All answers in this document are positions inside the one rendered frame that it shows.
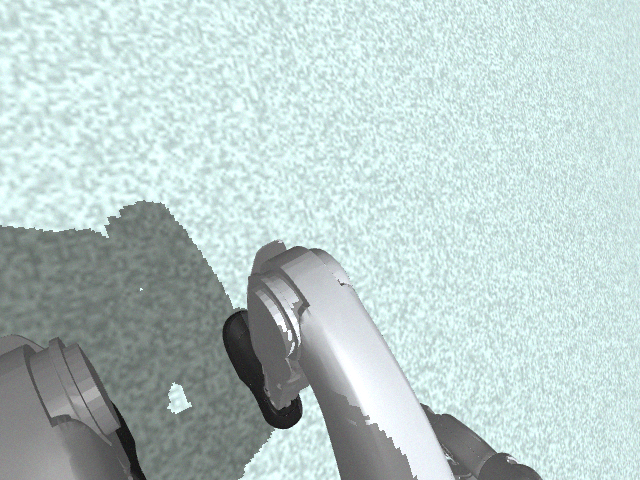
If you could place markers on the right robot hand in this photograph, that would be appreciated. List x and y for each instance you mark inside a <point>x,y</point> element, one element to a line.
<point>467,449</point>

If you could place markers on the right robot foot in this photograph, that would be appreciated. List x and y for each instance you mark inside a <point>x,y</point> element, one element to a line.
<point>237,342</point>

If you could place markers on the left robot foot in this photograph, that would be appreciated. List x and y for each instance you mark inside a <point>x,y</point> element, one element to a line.
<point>128,444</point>

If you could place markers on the right robot arm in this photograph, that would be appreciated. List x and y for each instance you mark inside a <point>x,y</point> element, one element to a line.
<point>503,466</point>

